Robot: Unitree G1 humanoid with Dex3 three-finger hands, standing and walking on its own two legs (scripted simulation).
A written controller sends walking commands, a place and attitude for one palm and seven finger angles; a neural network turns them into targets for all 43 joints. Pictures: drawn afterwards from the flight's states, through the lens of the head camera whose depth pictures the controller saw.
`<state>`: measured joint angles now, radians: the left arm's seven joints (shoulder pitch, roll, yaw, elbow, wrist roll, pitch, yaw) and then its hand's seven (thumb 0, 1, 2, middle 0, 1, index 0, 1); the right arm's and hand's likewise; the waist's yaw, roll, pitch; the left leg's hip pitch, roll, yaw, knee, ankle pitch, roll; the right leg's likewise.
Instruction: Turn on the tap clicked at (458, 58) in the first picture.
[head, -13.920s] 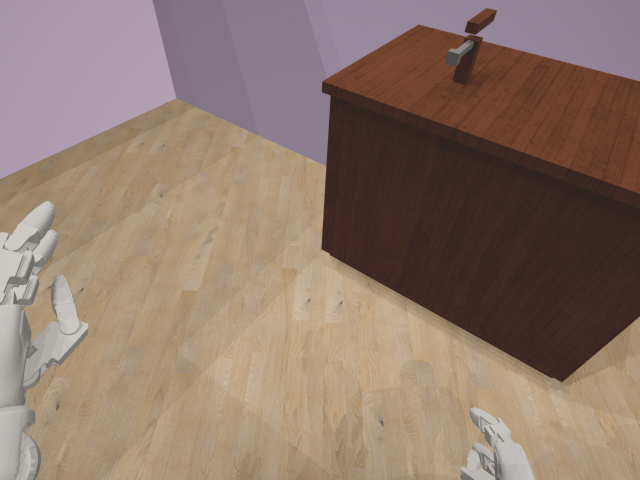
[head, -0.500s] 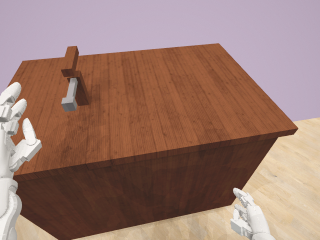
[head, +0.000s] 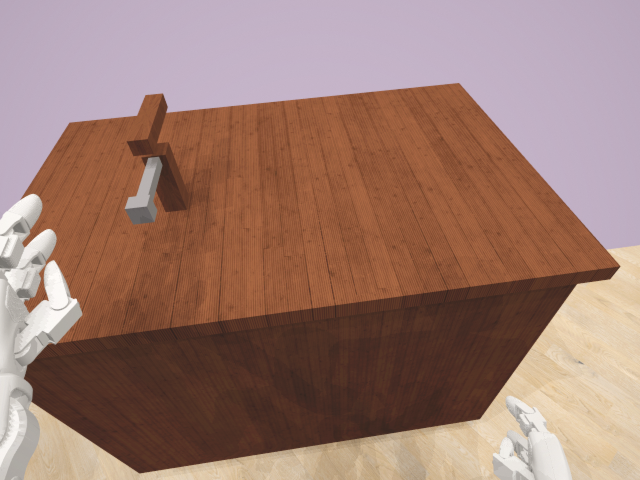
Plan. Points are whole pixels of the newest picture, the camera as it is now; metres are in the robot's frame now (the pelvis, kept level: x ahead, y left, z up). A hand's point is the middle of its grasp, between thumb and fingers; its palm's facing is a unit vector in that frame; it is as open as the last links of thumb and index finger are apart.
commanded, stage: turn the palm inward beside the body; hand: left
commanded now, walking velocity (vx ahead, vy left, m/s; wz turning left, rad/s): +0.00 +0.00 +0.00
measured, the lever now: (141, 209) +0.39 +0.29 +0.14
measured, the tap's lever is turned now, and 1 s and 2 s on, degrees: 0 0 0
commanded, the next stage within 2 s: reach beside the lever's end, fingers flat in 1.28 s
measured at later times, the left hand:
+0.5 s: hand (60, 303) +0.21 +0.27 +0.19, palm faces +0.40 -0.90 -0.18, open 7.4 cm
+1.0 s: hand (77, 316) +0.20 +0.24 +0.20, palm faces +0.42 -0.90 -0.15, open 7.4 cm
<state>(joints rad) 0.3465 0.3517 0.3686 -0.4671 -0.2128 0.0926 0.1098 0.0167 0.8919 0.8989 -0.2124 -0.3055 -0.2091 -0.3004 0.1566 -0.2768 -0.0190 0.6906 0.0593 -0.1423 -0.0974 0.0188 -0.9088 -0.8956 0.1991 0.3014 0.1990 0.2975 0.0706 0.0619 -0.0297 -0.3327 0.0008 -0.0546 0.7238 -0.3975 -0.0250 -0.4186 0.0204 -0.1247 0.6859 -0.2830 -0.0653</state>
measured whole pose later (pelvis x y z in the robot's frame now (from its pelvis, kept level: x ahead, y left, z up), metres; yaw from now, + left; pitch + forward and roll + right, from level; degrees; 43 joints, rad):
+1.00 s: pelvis +0.01 +0.01 +0.01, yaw +0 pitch -3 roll +0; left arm 0.42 0.27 0.28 -0.66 -0.27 0.36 0.13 0.02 0.90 0.90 -0.21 -0.30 -0.20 -0.30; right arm 0.16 -0.24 0.07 0.67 0.08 -0.22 -0.11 0.02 -0.91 -0.90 0.20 0.30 0.20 0.30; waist 0.09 0.08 -0.05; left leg -0.18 -0.02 -0.05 0.60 -0.36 0.00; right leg -0.27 0.01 -0.11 0.58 -0.25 -0.06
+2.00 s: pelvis +0.02 +0.02 +0.02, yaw +0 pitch -2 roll +0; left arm 0.27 0.24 0.25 -0.48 -0.23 0.32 0.15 0.02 0.90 0.90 -0.20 -0.29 -0.20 -0.29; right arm 0.16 -0.23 0.06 0.67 0.06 -0.20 -0.12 0.02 -0.91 -0.90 0.20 0.30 0.20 0.30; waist 0.08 0.06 -0.03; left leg -0.18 -0.03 -0.04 0.57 -0.35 0.01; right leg -0.27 0.00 -0.10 0.55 -0.24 -0.04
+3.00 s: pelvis +0.02 +0.02 +0.02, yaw -1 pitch +1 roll +0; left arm -0.13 0.33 0.38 0.13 -0.21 0.15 0.09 0.02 0.90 0.90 -0.16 -0.17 -0.16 -0.17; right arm 0.16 -0.26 0.03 0.71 0.07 -0.16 -0.13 0.02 -0.91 -0.90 0.20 0.30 0.20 0.30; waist 0.04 0.05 -0.01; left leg -0.22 -0.01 -0.03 0.53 -0.32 0.00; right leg -0.32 0.01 -0.09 0.51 -0.21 -0.05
